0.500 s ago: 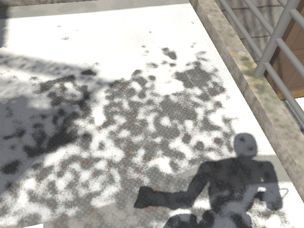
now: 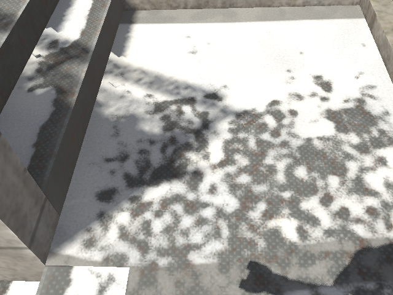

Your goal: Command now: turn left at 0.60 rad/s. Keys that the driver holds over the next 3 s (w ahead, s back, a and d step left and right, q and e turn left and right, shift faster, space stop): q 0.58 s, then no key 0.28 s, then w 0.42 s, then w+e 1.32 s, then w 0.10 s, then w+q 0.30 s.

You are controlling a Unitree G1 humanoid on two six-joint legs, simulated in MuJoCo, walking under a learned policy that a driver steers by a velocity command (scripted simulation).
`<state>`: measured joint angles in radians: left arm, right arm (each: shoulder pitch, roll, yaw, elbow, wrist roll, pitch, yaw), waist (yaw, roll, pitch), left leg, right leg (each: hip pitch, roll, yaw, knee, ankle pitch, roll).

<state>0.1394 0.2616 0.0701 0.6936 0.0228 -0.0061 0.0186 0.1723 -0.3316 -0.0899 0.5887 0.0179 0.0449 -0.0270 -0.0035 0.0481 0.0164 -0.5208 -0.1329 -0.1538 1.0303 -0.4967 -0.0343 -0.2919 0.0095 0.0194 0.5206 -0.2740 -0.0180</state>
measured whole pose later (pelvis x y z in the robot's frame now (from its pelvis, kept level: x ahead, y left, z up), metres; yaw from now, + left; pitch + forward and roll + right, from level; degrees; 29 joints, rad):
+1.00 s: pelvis +0.00 +0.04 +0.00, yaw +26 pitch +0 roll +1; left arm 0.22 0.25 0.01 0.68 0.00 -0.02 0.02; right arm 0.20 -0.30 -0.04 0.71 0.01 0.02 -0.02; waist 0.00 0.02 0.00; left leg -0.29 -0.04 -0.06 0.67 -0.41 -0.01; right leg -0.20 0.00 0.01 0.50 -0.30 -0.03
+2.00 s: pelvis +0.42 +0.22 +0.01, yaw +6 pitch +2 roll +0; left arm 0.31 0.30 0.06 0.69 -0.02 -0.03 0.00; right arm 0.12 -0.30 -0.01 0.64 -0.02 -0.10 -0.02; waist 0.06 0.03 0.04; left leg -0.71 0.11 -0.12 0.75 0.00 -0.08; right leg -0.20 0.17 0.14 0.39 -0.21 -0.12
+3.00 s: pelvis +0.92 +0.12 +0.01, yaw -16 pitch +1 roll -1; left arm 0.30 0.24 0.07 0.77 0.01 -0.10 -0.02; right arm 0.20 -0.29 -0.06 0.77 0.02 -0.06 0.01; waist 0.03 0.05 0.01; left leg -0.73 0.11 -0.09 0.89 0.00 -0.01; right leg -0.06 0.08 -0.09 0.26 -0.23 -0.09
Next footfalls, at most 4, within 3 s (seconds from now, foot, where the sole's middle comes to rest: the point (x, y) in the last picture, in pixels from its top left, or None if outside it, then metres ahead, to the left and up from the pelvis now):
0.32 left None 0.00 0.16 -0.77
0.80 right None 0.07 -0.05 -0.77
1.20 left None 0.01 0.22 -0.77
1.66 right None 0.44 0.17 -0.77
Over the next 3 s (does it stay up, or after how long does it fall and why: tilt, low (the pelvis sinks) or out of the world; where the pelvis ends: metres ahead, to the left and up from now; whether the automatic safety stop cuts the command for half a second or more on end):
stays up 0.92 0.12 0.01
